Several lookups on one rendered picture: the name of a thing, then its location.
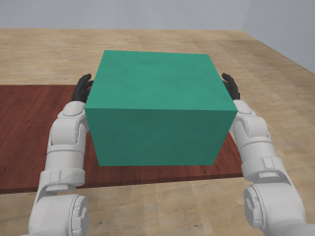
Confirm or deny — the carton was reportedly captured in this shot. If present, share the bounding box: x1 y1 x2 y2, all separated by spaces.
84 50 238 166

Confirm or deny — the left robot hand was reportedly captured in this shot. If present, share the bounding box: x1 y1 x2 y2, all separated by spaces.
71 74 94 103

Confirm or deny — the table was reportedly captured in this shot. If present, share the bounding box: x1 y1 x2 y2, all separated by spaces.
0 85 243 195

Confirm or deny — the robot right upper arm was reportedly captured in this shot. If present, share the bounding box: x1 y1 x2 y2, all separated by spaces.
243 182 315 236

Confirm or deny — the right robot hand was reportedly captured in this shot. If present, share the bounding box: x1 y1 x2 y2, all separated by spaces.
221 73 240 100

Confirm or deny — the left robot forearm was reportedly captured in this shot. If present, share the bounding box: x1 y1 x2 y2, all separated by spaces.
28 100 90 234

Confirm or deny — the right robot forearm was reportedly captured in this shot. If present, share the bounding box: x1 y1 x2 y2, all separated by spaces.
229 99 306 221

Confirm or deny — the robot left upper arm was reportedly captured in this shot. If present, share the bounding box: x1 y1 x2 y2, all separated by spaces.
20 194 90 236

